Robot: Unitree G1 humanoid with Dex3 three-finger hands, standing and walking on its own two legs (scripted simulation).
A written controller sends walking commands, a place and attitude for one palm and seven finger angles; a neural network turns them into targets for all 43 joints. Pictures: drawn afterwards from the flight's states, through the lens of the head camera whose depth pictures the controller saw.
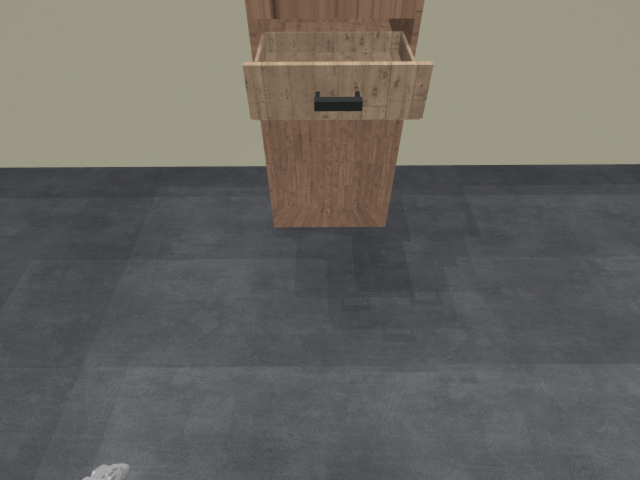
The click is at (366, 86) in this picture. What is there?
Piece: drawer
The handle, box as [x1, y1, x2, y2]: [314, 91, 362, 110]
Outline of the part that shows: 362,99 359,96 358,91 355,91 354,97 320,97 319,92 316,92 316,96 314,97 314,110 361,110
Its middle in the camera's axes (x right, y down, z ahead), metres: +0.04 -0.34 +0.94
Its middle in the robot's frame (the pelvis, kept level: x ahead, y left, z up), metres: +0.94 +0.01 +0.01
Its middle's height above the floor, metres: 0.79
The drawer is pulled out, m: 0.30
